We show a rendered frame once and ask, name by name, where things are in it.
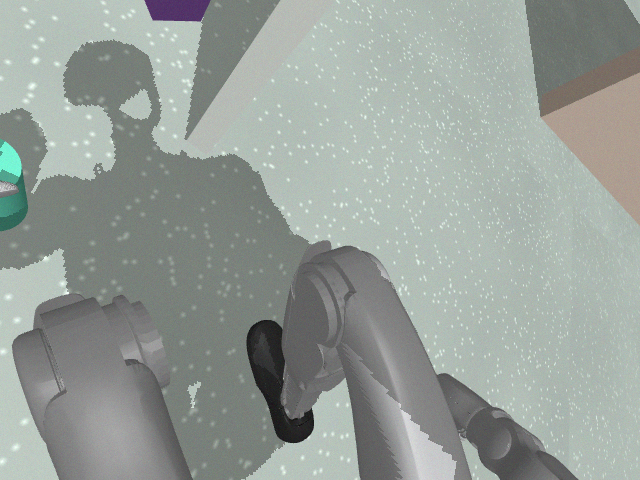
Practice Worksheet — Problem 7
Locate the left robot hand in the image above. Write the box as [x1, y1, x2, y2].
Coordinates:
[0, 181, 19, 198]

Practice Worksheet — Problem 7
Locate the right robot hand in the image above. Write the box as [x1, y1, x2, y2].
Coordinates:
[436, 373, 492, 443]

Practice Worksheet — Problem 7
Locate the right robot arm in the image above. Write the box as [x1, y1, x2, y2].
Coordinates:
[466, 407, 578, 480]

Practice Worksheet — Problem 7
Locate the right robot foot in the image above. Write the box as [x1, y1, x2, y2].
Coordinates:
[246, 320, 314, 443]

